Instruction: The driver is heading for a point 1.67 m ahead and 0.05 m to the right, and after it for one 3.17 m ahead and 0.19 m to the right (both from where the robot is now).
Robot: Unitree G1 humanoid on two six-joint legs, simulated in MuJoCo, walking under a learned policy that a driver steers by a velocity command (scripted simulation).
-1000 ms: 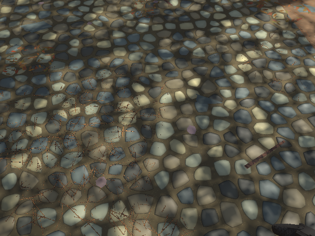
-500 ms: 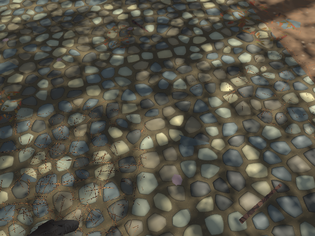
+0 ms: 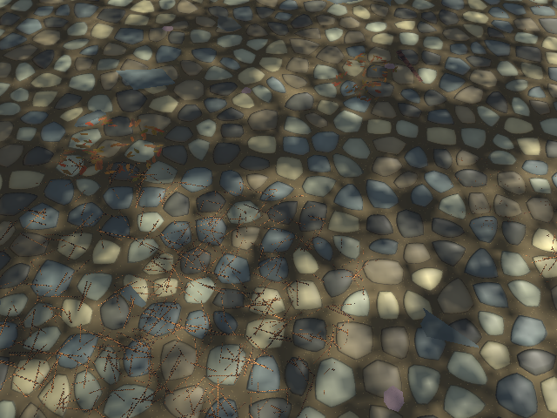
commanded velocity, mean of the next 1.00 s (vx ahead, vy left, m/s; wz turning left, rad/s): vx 0.02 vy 0.00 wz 0.17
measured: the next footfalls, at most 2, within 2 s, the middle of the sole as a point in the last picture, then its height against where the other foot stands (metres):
right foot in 0.36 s outside the picture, level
right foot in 1.76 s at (317, 354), level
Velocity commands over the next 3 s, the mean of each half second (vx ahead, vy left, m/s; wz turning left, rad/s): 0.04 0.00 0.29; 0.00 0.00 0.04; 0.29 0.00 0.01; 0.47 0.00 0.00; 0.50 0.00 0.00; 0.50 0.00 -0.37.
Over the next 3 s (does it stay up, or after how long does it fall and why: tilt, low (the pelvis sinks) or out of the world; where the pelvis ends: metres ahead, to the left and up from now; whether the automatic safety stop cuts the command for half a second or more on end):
stays up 1.08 0.06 0.02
